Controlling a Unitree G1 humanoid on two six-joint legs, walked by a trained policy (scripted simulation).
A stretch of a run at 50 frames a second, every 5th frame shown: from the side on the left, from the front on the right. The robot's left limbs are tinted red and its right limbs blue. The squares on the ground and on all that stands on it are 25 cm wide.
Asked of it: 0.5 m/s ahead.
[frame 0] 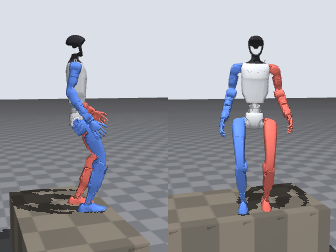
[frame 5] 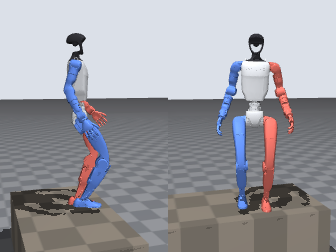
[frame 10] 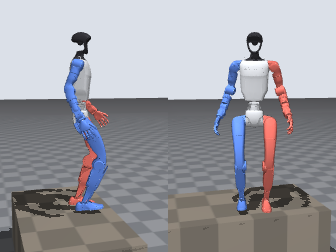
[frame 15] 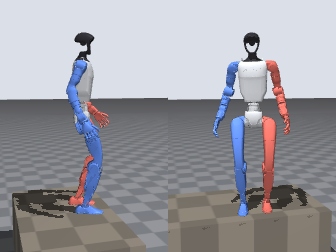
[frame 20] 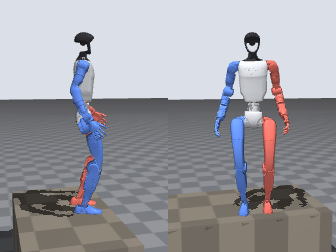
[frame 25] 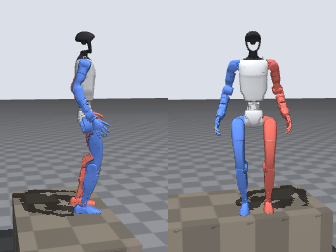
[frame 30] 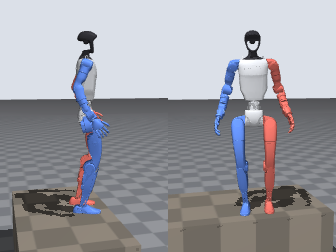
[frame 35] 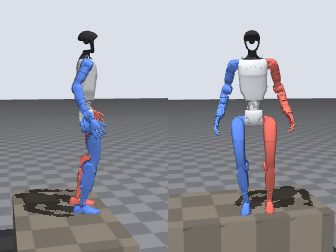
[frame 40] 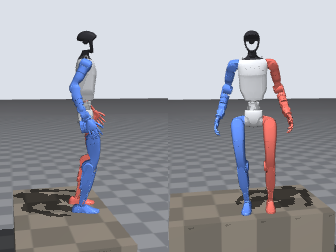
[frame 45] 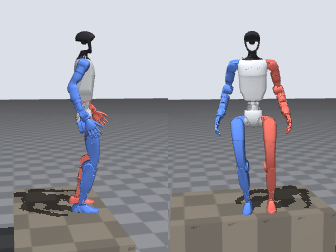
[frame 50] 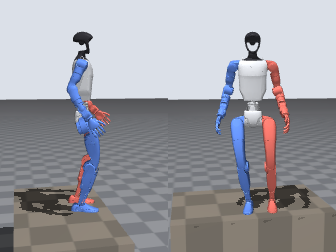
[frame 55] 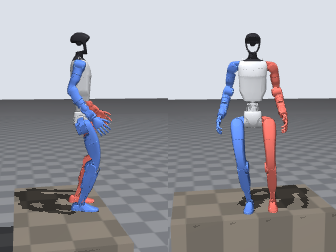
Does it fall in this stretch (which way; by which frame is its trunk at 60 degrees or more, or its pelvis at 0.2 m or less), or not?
no
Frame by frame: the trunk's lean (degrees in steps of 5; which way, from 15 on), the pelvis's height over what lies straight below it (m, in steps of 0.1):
0: 0, 0.7
5: 5, 0.8
10: 0, 0.8
15: 5, 0.8
20: 0, 0.8
25: 0, 0.8
30: 0, 0.8
35: 0, 0.8
40: 0, 0.8
45: 0, 0.8
50: 0, 0.8
55: 0, 0.8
